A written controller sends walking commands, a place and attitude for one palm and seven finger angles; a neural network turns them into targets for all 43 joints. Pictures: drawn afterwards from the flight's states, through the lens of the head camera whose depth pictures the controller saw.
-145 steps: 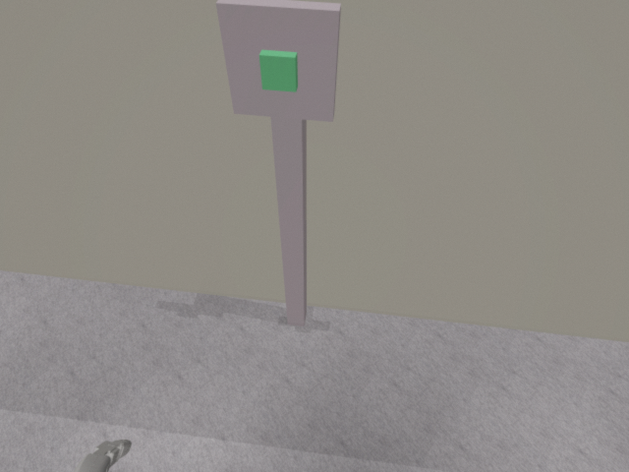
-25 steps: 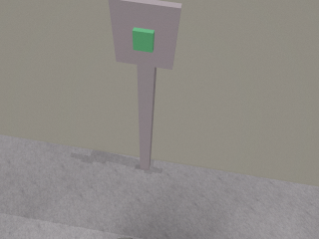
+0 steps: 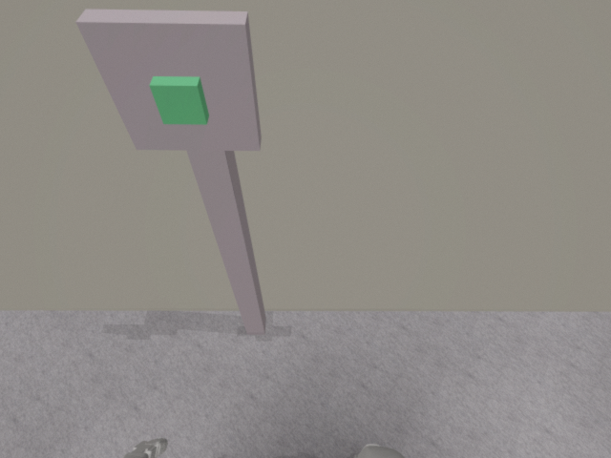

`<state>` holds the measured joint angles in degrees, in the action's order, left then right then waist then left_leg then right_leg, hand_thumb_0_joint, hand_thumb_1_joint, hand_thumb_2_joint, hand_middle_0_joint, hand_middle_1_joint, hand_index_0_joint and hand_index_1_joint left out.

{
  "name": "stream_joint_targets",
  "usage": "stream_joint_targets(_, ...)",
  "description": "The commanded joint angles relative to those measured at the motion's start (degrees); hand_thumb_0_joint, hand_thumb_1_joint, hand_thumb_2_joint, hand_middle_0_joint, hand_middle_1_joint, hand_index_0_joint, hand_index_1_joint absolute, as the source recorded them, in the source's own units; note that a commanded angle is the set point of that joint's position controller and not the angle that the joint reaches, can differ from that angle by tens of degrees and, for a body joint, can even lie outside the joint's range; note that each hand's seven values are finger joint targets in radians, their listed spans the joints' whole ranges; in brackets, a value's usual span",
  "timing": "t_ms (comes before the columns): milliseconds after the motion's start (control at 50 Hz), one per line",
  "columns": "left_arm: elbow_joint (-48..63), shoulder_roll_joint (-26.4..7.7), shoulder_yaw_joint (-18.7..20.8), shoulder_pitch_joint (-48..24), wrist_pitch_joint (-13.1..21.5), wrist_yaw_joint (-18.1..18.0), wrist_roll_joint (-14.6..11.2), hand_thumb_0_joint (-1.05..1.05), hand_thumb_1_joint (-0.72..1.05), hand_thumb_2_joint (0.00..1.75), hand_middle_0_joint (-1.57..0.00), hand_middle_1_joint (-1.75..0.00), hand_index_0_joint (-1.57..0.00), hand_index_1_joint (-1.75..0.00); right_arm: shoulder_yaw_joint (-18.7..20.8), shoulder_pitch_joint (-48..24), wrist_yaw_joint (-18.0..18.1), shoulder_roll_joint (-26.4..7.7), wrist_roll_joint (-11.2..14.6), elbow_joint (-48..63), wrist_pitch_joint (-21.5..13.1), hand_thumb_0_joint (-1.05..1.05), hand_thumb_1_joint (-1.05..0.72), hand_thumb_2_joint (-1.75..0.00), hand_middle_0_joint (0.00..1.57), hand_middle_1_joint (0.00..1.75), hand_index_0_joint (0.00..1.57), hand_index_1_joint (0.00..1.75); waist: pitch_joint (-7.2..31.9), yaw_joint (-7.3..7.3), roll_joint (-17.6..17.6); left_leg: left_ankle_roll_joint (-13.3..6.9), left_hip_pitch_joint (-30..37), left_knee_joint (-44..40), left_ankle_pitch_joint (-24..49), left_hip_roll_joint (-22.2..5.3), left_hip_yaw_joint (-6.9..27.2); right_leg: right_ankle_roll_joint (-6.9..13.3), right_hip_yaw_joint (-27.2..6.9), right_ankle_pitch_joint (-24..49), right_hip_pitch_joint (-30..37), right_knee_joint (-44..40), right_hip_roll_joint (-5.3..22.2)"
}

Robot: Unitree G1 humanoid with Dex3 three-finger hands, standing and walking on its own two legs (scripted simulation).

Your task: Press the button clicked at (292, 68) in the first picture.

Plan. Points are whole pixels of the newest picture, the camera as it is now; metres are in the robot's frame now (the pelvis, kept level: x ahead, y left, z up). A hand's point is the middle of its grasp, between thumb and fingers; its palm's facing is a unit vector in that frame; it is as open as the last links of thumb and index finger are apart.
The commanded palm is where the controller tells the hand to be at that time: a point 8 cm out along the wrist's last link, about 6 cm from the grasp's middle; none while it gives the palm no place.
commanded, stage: come to a stop and stand still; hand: left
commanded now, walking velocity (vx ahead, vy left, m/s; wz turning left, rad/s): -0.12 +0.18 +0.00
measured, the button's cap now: (181, 99) +0.50 +0.18 +0.18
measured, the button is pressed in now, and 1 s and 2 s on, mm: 0 0 0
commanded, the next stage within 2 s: look again from close up in 1.52 s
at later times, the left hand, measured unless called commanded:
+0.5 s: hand out of the picture -0.04 +0.24 -0.18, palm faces +0.12 -0.97 -0.19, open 7.4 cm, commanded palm none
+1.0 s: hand out of the picture -0.03 +0.21 -0.17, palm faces +0.02 -0.98 -0.21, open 7.3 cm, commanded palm none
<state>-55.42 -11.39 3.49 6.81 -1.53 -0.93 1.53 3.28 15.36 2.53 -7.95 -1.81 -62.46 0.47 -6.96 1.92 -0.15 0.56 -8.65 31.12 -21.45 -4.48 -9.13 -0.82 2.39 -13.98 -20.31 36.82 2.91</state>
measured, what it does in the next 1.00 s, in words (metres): steps on the spot: right foot, then left foot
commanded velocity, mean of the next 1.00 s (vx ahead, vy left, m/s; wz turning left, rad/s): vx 0.03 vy -0.02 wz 0.00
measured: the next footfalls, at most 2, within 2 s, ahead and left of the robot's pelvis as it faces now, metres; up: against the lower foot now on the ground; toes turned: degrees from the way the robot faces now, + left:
right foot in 0.02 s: +0.07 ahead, -0.14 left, +0.00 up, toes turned -4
left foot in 0.44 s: -0.02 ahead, +0.14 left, +0.00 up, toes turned +5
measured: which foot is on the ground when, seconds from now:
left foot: down 0.00-0.02, up 0.04-0.42, down 0.44-1.00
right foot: up 0.00-0.00, down 0.02-0.44, up 0.46-0.94, down 0.96-1.00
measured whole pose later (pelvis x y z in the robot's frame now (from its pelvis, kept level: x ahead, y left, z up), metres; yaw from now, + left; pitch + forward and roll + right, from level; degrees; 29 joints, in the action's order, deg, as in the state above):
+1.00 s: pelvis -0.05 +0.03 +0.01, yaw +1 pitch -1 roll +0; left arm -65.1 -8.8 1.6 13.5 -0.5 -2.0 0.7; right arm 0.7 22.0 3.0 -5.2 -0.8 -68.7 -0.2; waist -1.5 2.3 -0.1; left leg -0.8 -10.1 26.0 -14.7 -0.4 -4.3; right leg -0.5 1.9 -14.4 -10.4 25.7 1.5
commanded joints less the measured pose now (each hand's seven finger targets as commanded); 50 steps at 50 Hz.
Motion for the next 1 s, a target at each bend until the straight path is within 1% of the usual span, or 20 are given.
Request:
stream_joint_targets(0, -0.6, -12.3, 2.3, 12.6, 2.9, -1.5, 0.5, 0.0, 0.9, 0.9, -0.2, -0.3, -0.2, -0.3, 1.3, 6.4, -0.7, -3.7, 1.4, 3.5, -0.3, 0.0, -0.9, -0.9, 0.2, 0.3, 0.2, 0.3, 16.2, -3.39, 15.1, 1.1, -12.2, 21.0, -12.4, 3.1, 4.2, 7.5, -18.3, 57.5, 22.3, -10.2, 20.4)
stream_joint_targets(20, -0.5, -11.7, 1.7, 13.1, 2.5, -1.5, -0.3, 0.0, 0.9, 0.9, -0.2, -0.3, -0.2, -0.3, 1.6, 5.1, -0.2, -5.1, 1.6, 4.0, 0.5, 0.0, -0.9, -0.9, 0.2, 0.3, 0.2, 0.3, 17.2, -4.04, 12.2, 0.8, -11.8, 25.8, -17.1, 3.2, 9.8, 12.1, -16.1, 62.7, 19.6, -10.5, 22.6)
stream_joint_targets(40, -0.4, -10.8, 1.7, 10.9, 2.3, -1.8, -0.1, 0.0, 0.9, 0.9, -0.2, -0.3, -0.2, -0.3, 1.6, 2.4, -0.2, -4.1, 1.5, 4.5, 1.2, 0.0, -0.9, -0.9, 0.2, 0.3, 0.2, 0.3, 13.4, -4.22, 11.5, 0.8, -14.4, 30.2, -15.5, 2.4, 10.5, 12.9, -13.0, 58.2, 17.4, -11.2, 21.1)
stream_joint_targets(60, 0.2, -10.5, 1.9, 9.1, 2.1, -2.0, 0.0, 0.0, 0.9, 0.9, -0.2, -0.3, -0.2, -0.3, 1.6, 2.4, -0.3, -4.7, 1.2, 4.4, 1.5, 0.0, -0.9, -0.9, 0.2, 0.3, 0.2, 0.3, 12.5, -3.64, 15.0, 1.3, -17.0, 34.6, -13.7, 2.8, 11.0, 12.6, -14.2, 55.5, 16.7, -11.3, 19.5)
stream_joint_targets(120, 1.5, -8.8, 1.5, 6.1, 1.8, -2.5, -0.2, 0.0, 0.9, 0.9, -0.2, -0.3, -0.2, -0.3, 1.9, 0.4, -1.0, -6.2, 0.9, 4.3, 2.5, 0.0, -0.9, -0.9, 0.2, 0.3, 0.2, 0.3, 8.6, -2.96, 8.3, 2.4, -18.7, 38.4, -6.1, 2.6, 11.7, 11.1, -10.0, 43.8, 11.8, -13.3, 16.9)
stream_joint_targets(160, 1.8, -9.2, 1.7, 5.9, 1.8, -2.5, -0.1, 0.0, 0.9, 0.9, -0.2, -0.3, -0.2, -0.3, 2.0, 0.2, -1.5, -6.4, 0.6, 4.8, 3.0, 0.0, -0.9, -0.9, 0.2, 0.3, 0.2, 0.3, 8.5, -2.76, 8.4, 2.9, -18.3, 37.6, -3.7, 2.8, 11.3, 10.7, -9.3, 35.8, 9.9, -14.8, 16.4)
stream_joint_targets(320, 2.5, -10.6, 2.2, 6.0, 1.0, -1.6, 1.0, 0.0, 0.9, 0.9, -0.2, -0.3, -0.2, -0.3, 1.1, -0.4, -2.5, -5.6, 1.0, 6.9, 1.3, 0.0, -0.9, -0.9, 0.2, 0.3, 0.2, 0.3, 9.3, -3.43, 12.9, 1.7, -9.8, 12.5, -4.8, 3.0, 6.7, 9.7, -11.4, 0.6, 6.5, -20.1, 14.0)
stream_joint_targets(360, 1.9, -9.7, 1.9, 5.3, 0.6, -1.3, 0.5, 0.0, 0.9, 0.9, -0.2, -0.3, -0.2, -0.3, 0.6, 4.2, -2.2, -5.0, 1.1, 5.2, 0.4, 0.0, -0.9, -0.9, 0.2, 0.3, 0.2, 0.3, 9.8, -1.16, 12.3, 0.9, 0.7, -0.4, 1.4, 4.2, 4.6, 6.8, -9.3, -7.8, 0.7, -19.0, 10.8)
stream_joint_targets(380, 1.5, -8.2, 1.4, 4.8, 0.4, -1.1, 0.1, 0.0, 0.9, 0.9, -0.2, -0.3, -0.2, -0.3, 0.3, 7.3, -2.0, -5.3, 1.1, 4.0, -0.1, 0.0, -0.9, -0.9, 0.2, 0.3, 0.2, 0.3, 9.9, 0.37, 9.0, 0.8, 6.6, -7.0, 4.5, 3.9, 5.3, 4.5, -7.2, -13.6, -3.4, -16.3, 8.2)
stream_joint_targets(400, 1.6, -5.0, 0.6, 5.9, 0.0, -0.8, -0.6, 0.0, 0.9, 0.9, -0.2, -0.3, -0.2, -0.3, 0.7, 8.6, -1.7, -8.7, 0.7, 3.6, -0.7, 0.0, -0.9, -0.9, 0.2, 0.3, 0.2, 0.3, 8.1, 0.78, -3.5, -0.3, 6.0, -13.3, -2.6, -1.5, 13.9, 2.1, -4.0, -16.7, -8.0, -8.5, 3.6)
stream_joint_targets(420, 2.1, -1.5, 0.0, 5.8, -0.2, -0.6, -0.9, 0.0, 0.9, 0.9, -0.2, -0.3, -0.2, -0.3, 1.4, 7.4, -1.5, -12.7, 0.0, 4.6, -1.0, 0.0, -0.9, -0.9, 0.2, 0.3, 0.2, 0.3, 3.3, 1.07, -17.7, -3.5, -3.4, -23.4, -16.1, -12.1, 28.4, -0.6, 1.5, -15.8, -9.8, 1.7, -1.8)
stream_joint_targets(440, 2.1, -2.1, 0.2, 5.0, -0.2, -0.5, -0.5, 0.0, 0.9, 0.9, -0.2, -0.3, -0.2, -0.3, 1.1, 2.9, -1.2, -13.8, -0.3, 6.3, -0.5, 0.0, -0.9, -0.9, 0.2, 0.3, 0.2, 0.3, -1.9, 0.02, -15.7, -6.8, -13.3, -28.0, -22.5, -16.0, 32.6, 0.0, -2.1, -13.2, -8.3, 7.6, -1.3)
stream_joint_targets(460, 0.5, -2.9, 0.4, 5.3, -0.5, -0.3, 0.1, 0.0, 0.9, 0.9, -0.2, -0.3, -0.2, -0.3, 0.5, 0.4, -0.8, -12.3, -0.3, 6.2, -0.8, 0.0, -0.9, -0.9, 0.2, 0.3, 0.2, 0.3, -2.8, -0.62, -14.9, -6.3, -15.3, -29.6, -22.0, -14.6, 31.5, 0.1, -4.6, -10.1, -7.1, 12.0, -0.5)
stream_joint_targets(520, -3.7, -2.8, 0.6, 12.0, 0.0, 0.9, 0.5, 0.0, 0.9, 0.9, -0.2, -0.3, -0.2, -0.3, -0.5, -0.3, 0.0, -9.5, 0.1, 5.7, -1.8, 0.0, -0.9, -0.9, 0.2, 0.3, 0.2, 0.3, -1.9, -3.09, -7.0, -5.0, -8.7, -25.9, -10.0, -10.1, 22.6, -0.2, -4.8, -3.4, -10.2, 20.6, -1.6)
stream_joint_targets(580, -5.5, -2.4, 0.3, 14.0, 0.4, 1.1, 0.3, 0.0, 0.9, 0.9, -0.2, -0.3, -0.2, -0.3, -0.8, 3.9, 0.8, -7.6, 0.9, 3.4, -2.5, 0.0, -0.9, -0.9, 0.2, 0.3, 0.2, 0.3, 1.3, -2.28, -4.7, -4.8, 0.5, -23.3, 4.1, -8.6, 17.2, -1.2, -4.5, 0.5, -11.8, 20.6, -1.3)
stream_joint_targets(720, -5.2, -1.1, -0.3, 11.3, -0.6, 0.5, -0.2, 0.0, 0.9, 0.9, -0.2, -0.3, -0.2, -0.3, -0.9, 10.7, 2.2, -6.6, 0.5, -1.2, -2.5, 0.0, -0.9, -0.9, 0.2, 0.3, 0.2, 0.3, 4.2, -0.31, -7.4, -8.2, 6.8, -17.1, 32.5, -11.9, 18.1, -2.0, -4.0, -5.4, -8.4, 12.4, 0.0)
stream_joint_targets(840, -6.7, 1.4, -1.3, 9.8, 0.3, -0.2, -0.9, 0.0, 0.9, 0.9, -0.2, -0.3, -0.2, -0.3, -0.8, 9.9, 1.4, -5.8, 0.4, -3.8, -2.0, 0.0, -0.9, -0.9, 0.2, 0.3, 0.2, 0.3, 4.6, -0.28, -9.0, -9.0, 1.3, -15.1, 29.1, -9.8, 17.8, -0.6, -0.8, -7.4, 3.2, -2.8, -0.8)
stream_joint_targets(920, -9.1, 0.1, -1.5, 13.9, 1.6, -1.1, -0.9, 0.0, 0.9, 0.9, -0.2, -0.3, -0.2, -0.3, -1.3, 9.7, 0.8, -2.5, 1.3, -4.3, -2.1, 0.0, -0.9, -0.9, 0.2, 0.3, 0.2, 0.3, 5.3, -2.14, -1.0, -3.5, -8.5, -10.7, 16.2, -4.6, 14.0, 0.7, -4.4, 8.4, 17.7, -17.4, 3.0)
stream_joint_targets(960, -10.1, -1.4, -2.0, 13.4, 2.2, -1.4, -1.2, 0.0, 0.9, 0.9, -0.2, -0.3, -0.2, -0.3, -2.3, 9.2, 0.3, 0.2, 1.5, -4.5, -2.0, 0.0, -0.9, -0.9, 0.2, 0.3, 0.2, 0.3, 3.0, -1.61, 1.5, -1.2, -9.4, -11.4, 8.6, -0.5, 10.3, 3.2, -7.4, 9.7, 15.5, -18.0, 7.6)
stream_joint_targets(980, -9.9, -1.2, -2.1, 12.8, 2.3, -1.4, -1.2, 0.0, 0.9, 0.9, -0.2, -0.3, -0.2, -0.3, -2.4, 9.4, 0.0, 0.3, 1.2, -4.6, -1.6, 0.0, -0.9, -0.9, 0.2, 0.3, 0.2, 0.3, 2.1, -1.32, 3.0, -0.9, -8.2, -11.5, 9.5, 0.3, 10.0, 3.7, -6.8, 8.3, 13.3, -17.7, 6.7)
